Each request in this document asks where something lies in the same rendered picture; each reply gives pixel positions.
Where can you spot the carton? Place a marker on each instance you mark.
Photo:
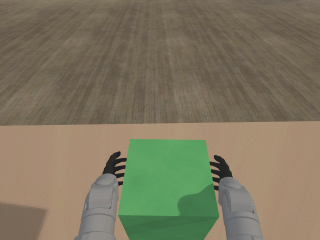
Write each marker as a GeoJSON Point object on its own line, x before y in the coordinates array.
{"type": "Point", "coordinates": [168, 191]}

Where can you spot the left robot hand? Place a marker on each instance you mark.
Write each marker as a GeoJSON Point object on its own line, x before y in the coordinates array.
{"type": "Point", "coordinates": [111, 168]}

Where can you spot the right robot hand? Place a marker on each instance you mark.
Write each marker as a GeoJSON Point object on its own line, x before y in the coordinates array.
{"type": "Point", "coordinates": [224, 170]}

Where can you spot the right robot forearm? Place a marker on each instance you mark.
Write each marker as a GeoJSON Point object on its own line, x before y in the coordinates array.
{"type": "Point", "coordinates": [239, 212]}

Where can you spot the left robot forearm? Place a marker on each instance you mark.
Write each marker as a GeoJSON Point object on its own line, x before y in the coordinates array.
{"type": "Point", "coordinates": [100, 209]}

